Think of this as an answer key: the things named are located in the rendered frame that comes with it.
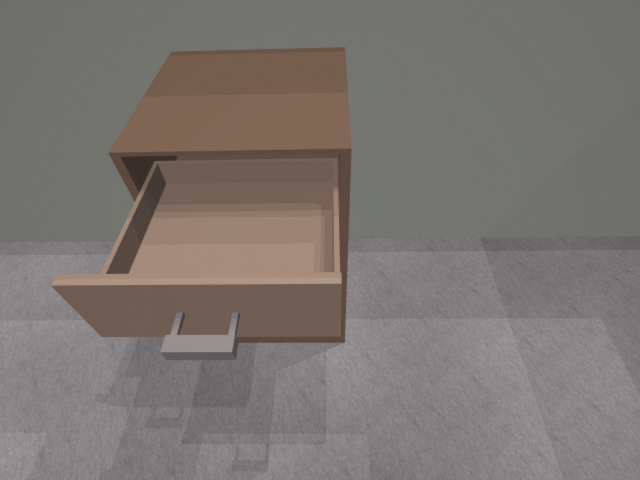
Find cabinet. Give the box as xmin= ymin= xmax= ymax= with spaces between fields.
xmin=108 ymin=47 xmax=352 ymax=343

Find drawer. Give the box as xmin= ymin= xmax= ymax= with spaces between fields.
xmin=51 ymin=158 xmax=342 ymax=337

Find handle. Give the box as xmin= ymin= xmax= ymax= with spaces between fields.
xmin=160 ymin=312 xmax=240 ymax=360

